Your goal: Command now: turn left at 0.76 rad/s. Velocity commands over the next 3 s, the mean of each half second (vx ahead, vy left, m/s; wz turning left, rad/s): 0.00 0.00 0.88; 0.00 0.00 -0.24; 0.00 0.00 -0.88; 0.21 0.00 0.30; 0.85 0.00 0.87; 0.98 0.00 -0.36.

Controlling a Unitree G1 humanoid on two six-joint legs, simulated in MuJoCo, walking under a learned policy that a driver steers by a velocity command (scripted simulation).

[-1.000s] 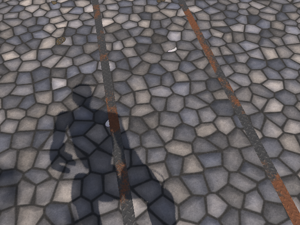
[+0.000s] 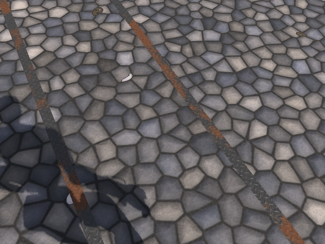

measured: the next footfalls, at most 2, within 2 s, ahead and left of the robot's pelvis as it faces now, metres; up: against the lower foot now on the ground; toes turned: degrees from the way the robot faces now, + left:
right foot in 0.18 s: +0.07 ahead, -0.11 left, +0.00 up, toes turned +19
left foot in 0.64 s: -0.01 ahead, +0.10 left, +0.00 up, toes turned +29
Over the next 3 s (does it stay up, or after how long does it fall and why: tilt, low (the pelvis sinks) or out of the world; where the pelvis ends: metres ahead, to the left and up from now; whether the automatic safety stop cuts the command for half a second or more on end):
stays up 0.81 0.29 -0.03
